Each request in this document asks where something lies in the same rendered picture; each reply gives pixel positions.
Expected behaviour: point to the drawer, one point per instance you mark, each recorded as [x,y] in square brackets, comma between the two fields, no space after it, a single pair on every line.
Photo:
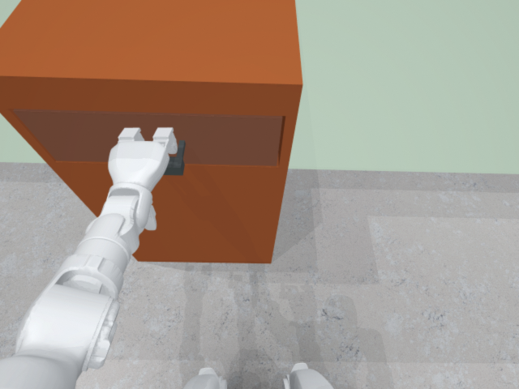
[211,139]

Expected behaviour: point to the handle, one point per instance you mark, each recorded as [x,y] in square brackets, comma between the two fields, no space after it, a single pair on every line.
[176,163]

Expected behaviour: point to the left robot hand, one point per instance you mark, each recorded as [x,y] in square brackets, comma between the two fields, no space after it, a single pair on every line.
[142,162]

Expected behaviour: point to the robot left forearm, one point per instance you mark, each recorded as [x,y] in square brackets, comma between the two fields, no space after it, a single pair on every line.
[103,254]

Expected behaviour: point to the robot left upper arm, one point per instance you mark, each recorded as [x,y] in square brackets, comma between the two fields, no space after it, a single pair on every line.
[71,331]

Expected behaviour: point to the right robot shin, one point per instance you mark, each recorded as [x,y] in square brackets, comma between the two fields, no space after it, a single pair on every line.
[299,366]

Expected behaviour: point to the right robot thigh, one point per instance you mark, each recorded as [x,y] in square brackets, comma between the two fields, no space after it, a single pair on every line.
[305,379]

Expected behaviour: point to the cabinet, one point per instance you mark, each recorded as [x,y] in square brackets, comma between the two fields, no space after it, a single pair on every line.
[237,57]

